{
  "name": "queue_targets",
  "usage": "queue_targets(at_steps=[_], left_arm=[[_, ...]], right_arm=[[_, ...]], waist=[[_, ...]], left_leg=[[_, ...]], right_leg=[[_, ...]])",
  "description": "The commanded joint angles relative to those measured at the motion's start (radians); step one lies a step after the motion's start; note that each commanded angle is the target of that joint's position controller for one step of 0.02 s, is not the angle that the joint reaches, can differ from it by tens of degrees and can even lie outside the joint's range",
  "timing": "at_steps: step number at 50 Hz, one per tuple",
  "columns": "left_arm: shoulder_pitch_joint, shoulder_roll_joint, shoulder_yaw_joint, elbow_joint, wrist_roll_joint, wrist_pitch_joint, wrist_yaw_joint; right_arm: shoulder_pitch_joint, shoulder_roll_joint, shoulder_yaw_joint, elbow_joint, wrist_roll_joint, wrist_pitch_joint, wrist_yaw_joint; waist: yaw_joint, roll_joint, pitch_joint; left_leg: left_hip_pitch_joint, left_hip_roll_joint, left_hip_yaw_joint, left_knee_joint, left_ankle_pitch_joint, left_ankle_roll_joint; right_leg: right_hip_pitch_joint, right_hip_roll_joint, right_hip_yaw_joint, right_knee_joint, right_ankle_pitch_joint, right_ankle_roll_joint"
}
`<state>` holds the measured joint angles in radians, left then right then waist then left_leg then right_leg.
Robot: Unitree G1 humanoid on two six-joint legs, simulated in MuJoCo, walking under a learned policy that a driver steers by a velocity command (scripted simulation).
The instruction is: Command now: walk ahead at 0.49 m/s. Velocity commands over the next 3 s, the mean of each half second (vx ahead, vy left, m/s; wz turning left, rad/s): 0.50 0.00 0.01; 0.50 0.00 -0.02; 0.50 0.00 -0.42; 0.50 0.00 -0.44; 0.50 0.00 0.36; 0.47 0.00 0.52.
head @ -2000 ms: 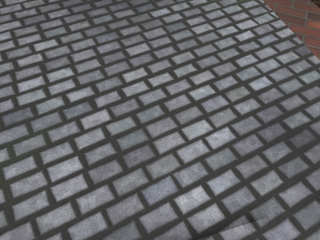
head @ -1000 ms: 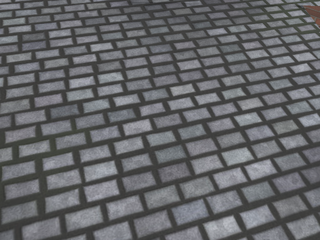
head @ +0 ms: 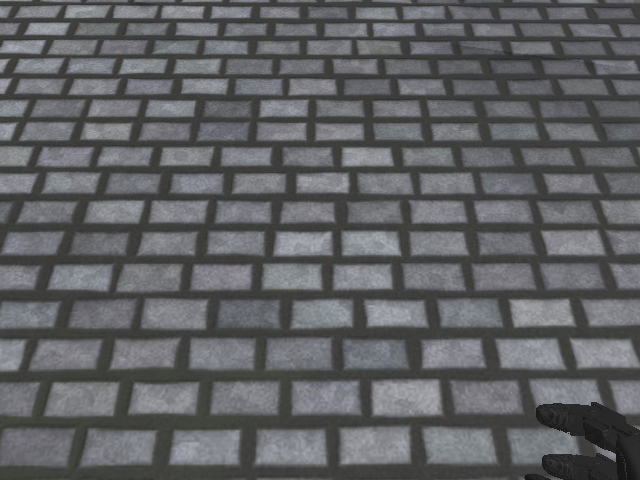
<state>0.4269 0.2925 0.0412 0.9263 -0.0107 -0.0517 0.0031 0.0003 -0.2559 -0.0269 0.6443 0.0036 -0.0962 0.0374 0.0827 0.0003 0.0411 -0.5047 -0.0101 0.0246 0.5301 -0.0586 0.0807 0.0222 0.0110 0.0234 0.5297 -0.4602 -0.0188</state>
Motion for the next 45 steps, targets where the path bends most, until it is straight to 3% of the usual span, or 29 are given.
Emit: queue_targets(at_steps=[1,2,3,4,6,7,9,14,18,22,23,24,25,26,27,28,29,30,31,33,35,41,45], left_arm=[[0.078,0.069,-0.009,-0.076,-0.001,-0.05,-0.012],[-0.032,0.153,0.015,-0.112,-0.029,-0.061,-0.019],[-0.107,0.149,0.014,-0.132,-0.032,-0.065,-0.018],[-0.142,0.134,0.015,-0.139,-0.018,-0.062,-0.015],[-0.104,0.1,0.016,-0.127,-0.005,-0.039,-0.012],[-0.086,0.075,0.011,-0.121,-0.002,-0.028,-0.011],[-0.123,0.066,0.009,-0.137,0.006,-0.016,-0.005],[-0.317,0.044,-0.002,-0.191,0.011,-0.03,-0.016],[-0.434,0.054,-0.004,-0.232,-0.003,-0.04,-0.034],[-0.427,0.09,0.008,-0.247,-0.002,-0.047,-0.05],[-0.364,0.107,0.018,-0.232,-0.001,-0.049,-0.048],[-0.228,0.147,0.041,-0.19,0.002,-0.049,-0.041],[-0.053,0.217,0.064,-0.155,0.01,-0.046,-0.031],[0.012,0.305,0.085,-0.135,0.014,-0.037,-0.031],[0.017,0.206,0.058,-0.139,-0.003,-0.037,-0.034],[-0.054,0.166,0.044,-0.151,-0.001,-0.039,-0.032],[-0.12,0.146,0.038,-0.164,0.006,-0.039,-0.031],[-0.168,0.119,0.031,-0.169,0.013,-0.04,-0.033],[-0.193,0.096,0.023,-0.172,0.023,-0.045,-0.034],[-0.197,0.097,0.025,-0.163,0.018,-0.054,-0.036],[-0.184,0.12,0.032,-0.145,0.012,-0.06,-0.031],[-0.114,0.148,0.038,-0.098,0.002,-0.045,-0.011],[-0.041,0.161,0.041,-0.054,-0.006,-0.028,-0.008]], right_arm=[[0.473,-0.229,-0.083,0.054,-0.001,0.012,-0.013],[0.388,-0.185,-0.066,0.047,0.005,0.015,-0.016],[0.311,-0.164,-0.057,0.036,0.004,0.016,-0.017],[0.257,-0.141,-0.05,0.034,-0.002,0.015,-0.012],[0.21,-0.119,-0.044,0.034,-0.012,0.005,-0.007],[0.207,-0.123,-0.046,0.041,-0.006,-0.003,-0.004],[0.216,-0.144,-0.053,0.061,-0.003,-0.015,-0.006],[0.281,-0.175,-0.059,0.105,0.003,-0.006,-0.026],[0.368,-0.204,-0.066,0.153,0.016,0.009,-0.031],[0.379,-0.217,-0.074,0.18,0.02,0.033,-0.04],[0.361,-0.222,-0.074,0.179,0.019,0.039,-0.043],[0.358,-0.203,-0.066,0.177,0.014,0.046,-0.045],[0.371,-0.156,-0.044,0.155,-0.006,0.046,-0.049],[0.497,-0.039,-0.01,0.136,-0.003,0.025,-0.039],[0.456,-0.122,-0.026,0.152,0.013,0.004,-0.035],[0.367,-0.183,-0.044,0.126,0.039,-0.008,-0.03],[0.306,-0.177,-0.041,0.11,0.037,-0.012,-0.033],[0.269,-0.168,-0.044,0.103,0.019,-0.011,-0.037],[0.282,-0.16,-0.048,0.106,0.011,-0.002,-0.038],[0.314,-0.122,-0.043,0.117,0.009,0.018,-0.038],[0.279,-0.105,-0.039,0.103,0.003,0.031,-0.042],[0.084,-0.07,-0.025,0.052,0.004,0.02,-0.029],[-0.031,-0.073,-0.022,0.011,0.014,0.01,-0.01]], waist=[[-0.206,0.229,-0.495],[-0.197,0.167,-0.294],[-0.169,0.09,-0.18],[-0.137,0.041,-0.101],[-0.077,0.074,-0.066],[-0.063,0.078,-0.063],[-0.055,0.072,-0.034],[-0.112,0.047,0.012],[-0.156,0.048,0.03],[-0.122,0.07,0.01],[-0.082,0.078,-0.026],[-0.018,0.062,-0.115],[0.043,-0.021,-0.267],[-0.013,-0.29,-0.383],[0.026,-0.228,-0.39],[0.02,-0.165,-0.241],[-0.004,-0.089,-0.164],[-0.028,-0.057,-0.099],[-0.061,-0.078,-0.088],[-0.087,-0.084,-0.084],[-0.091,-0.067,-0.054],[-0.031,-0.054,0.0],[0.009,-0.053,0.033]], left_leg=[[0.976,0.416,-0.776,-0.169,-0.137,0.285],[0.825,0.372,-0.622,-0.199,-0.173,0.229],[0.661,0.326,-0.488,-0.228,-0.118,0.195],[0.522,0.284,-0.403,-0.266,-0.041,0.177],[0.369,0.236,-0.311,-0.339,0.025,0.166],[0.331,0.231,-0.28,-0.364,0.054,0.177],[0.293,0.222,-0.221,-0.401,0.09,0.187],[0.307,0.172,-0.104,-0.421,0.09,0.141],[0.413,0.218,-0.116,-0.392,0.04,0.128],[0.553,0.27,-0.14,-0.291,0.166,0.093],[0.557,0.253,-0.121,-0.213,0.306,0.076],[0.525,0.2,-0.081,-0.049,0.422,0.05],[0.359,0.142,-0.033,0.237,0.242,0.013],[-0.062,-0.044,-0.012,0.598,-0.339,-0.064],[-0.188,-0.027,-0.151,0.735,-0.523,-0.061],[-0.261,0.025,-0.147,0.764,-0.454,-0.046],[-0.243,0.077,-0.114,0.725,-0.363,-0.042],[-0.213,0.108,-0.101,0.662,-0.303,-0.048],[-0.151,0.134,-0.108,0.623,-0.26,-0.05],[-0.09,0.143,-0.099,0.572,-0.23,-0.064],[-0.118,0.15,-0.09,0.501,-0.177,-0.084],[-0.125,0.123,-0.052,0.153,0.119,-0.097],[-0.133,0.095,-0.038,0.035,0.125,-0.082]], right_leg=[[-0.68,0.032,0.107,0.764,-0.111,-0.012],[-0.762,-0.031,0.096,0.803,-0.067,-0.022],[-0.753,-0.082,0.066,0.753,0.025,-0.024],[-0.724,-0.111,0.047,0.686,0.081,-0.016],[-0.616,-0.145,0.048,0.62,0.147,-0.001],[-0.596,-0.149,0.04,0.597,0.162,0.01],[-0.623,-0.158,0.032,0.525,0.229,0.031],[-0.623,-0.132,0.004,0.184,0.529,0.041],[-0.617,-0.101,-0.002,0.049,0.559,0.026],[-0.583,-0.076,-0.007,-0.019,0.41,-0.026],[-0.486,-0.049,-0.035,-0.042,0.388,-0.044],[-0.294,-0.022,-0.06,-0.054,0.396,-0.071],[-0.004,-0.164,0.089,-0.014,0.447,-0.129],[0.344,-0.383,0.561,-0.109,0.239,-0.293],[0.351,-0.393,0.705,-0.216,0.088,-0.296],[0.237,-0.366,0.565,-0.233,0.091,-0.252],[0.109,-0.327,0.449,-0.246,0.178,-0.226],[-0.009,-0.292,0.366,-0.273,0.287,-0.218],[-0.08,-0.265,0.309,-0.297,0.363,-0.209],[-0.145,-0.246,0.244,-0.344,0.441,-0.222],[-0.172,-0.243,0.189,-0.381,0.499,-0.234],[-0.142,-0.19,0.055,-0.41,0.514,-0.186],[-0.048,-0.23,0.059,-0.378,0.499,-0.183]])
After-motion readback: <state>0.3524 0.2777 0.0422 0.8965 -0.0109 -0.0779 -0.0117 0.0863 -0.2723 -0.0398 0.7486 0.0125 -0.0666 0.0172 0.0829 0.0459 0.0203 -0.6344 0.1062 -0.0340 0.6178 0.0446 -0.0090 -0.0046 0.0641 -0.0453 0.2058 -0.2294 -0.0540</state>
